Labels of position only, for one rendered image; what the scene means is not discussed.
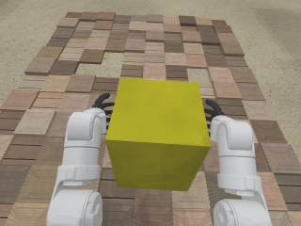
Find left robot hand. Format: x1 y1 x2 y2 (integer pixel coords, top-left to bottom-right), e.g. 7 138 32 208
92 93 115 130

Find robot left upper arm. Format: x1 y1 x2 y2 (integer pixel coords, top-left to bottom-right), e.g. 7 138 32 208
47 189 103 226

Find robot left forearm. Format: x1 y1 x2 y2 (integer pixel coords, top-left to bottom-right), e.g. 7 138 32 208
46 107 106 225

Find robot right forearm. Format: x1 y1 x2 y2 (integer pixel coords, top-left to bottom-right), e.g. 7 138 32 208
210 115 273 226

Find robot right upper arm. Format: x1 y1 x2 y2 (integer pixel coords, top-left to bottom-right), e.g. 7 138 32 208
214 199 272 226

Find right robot hand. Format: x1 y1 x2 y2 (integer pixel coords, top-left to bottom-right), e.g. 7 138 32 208
203 99 225 137

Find carton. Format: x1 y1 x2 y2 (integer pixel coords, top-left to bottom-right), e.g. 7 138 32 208
105 78 212 192

